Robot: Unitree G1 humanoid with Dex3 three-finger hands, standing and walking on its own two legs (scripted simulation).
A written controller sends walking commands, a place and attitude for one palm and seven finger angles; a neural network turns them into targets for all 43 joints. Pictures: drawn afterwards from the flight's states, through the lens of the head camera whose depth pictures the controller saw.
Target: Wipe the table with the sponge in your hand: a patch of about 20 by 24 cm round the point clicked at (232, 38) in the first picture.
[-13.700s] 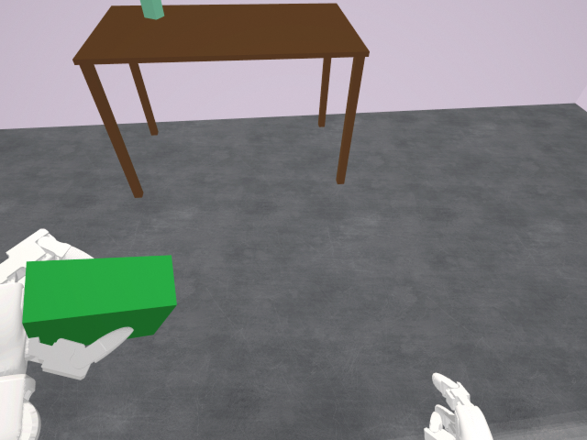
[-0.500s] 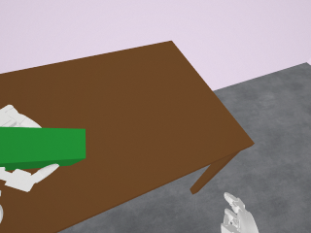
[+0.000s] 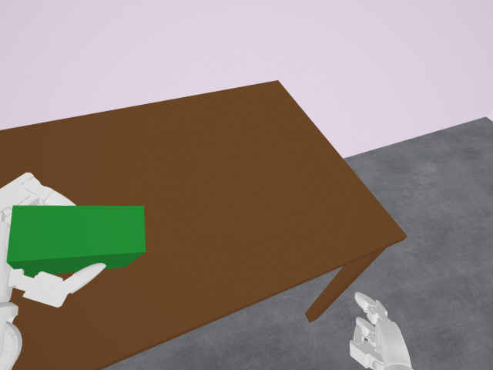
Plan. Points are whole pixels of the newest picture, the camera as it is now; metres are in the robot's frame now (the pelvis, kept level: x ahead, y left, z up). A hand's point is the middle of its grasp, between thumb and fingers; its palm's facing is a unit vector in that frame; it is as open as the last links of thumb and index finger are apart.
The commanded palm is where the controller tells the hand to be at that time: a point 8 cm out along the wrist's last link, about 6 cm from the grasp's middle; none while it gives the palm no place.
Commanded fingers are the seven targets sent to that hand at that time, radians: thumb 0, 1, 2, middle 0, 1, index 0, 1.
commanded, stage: look again from close up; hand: left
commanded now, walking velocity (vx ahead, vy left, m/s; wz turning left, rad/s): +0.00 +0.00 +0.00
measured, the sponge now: (99, 241) +0.23 +0.21 +0.13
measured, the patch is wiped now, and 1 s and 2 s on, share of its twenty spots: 0.00 0.00 0.00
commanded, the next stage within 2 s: come to a stop and stand still in 0.18 s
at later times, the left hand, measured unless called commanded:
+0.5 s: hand (51, 231) +0.22 +0.25 +0.17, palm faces +0.39 -0.83 -0.40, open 9.6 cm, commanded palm +0.14 +0.27 +0.17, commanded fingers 0.00 0.10 1.30 -1.20 -1.60 -1.20 -1.60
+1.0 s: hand (72, 246) +0.22 +0.23 +0.15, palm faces +0.35 -0.87 -0.34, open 9.6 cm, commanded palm +0.15 +0.27 +0.17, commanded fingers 0.00 0.10 1.30 -1.20 -1.60 -1.20 -1.60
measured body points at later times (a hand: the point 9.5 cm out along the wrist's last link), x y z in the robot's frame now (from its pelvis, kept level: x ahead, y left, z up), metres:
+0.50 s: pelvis -0.02 -0.01 +0.00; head +0.01 +0.00 +0.44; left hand +0.19 +0.29 +0.19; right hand +0.15 -0.23 -0.08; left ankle +0.00 +0.05 -0.74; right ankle +0.00 -0.14 -0.74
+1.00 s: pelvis -0.01 -0.01 +0.00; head +0.02 +0.02 +0.45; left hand +0.19 +0.28 +0.17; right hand +0.18 -0.23 -0.06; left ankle +0.00 +0.05 -0.74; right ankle +0.00 -0.14 -0.74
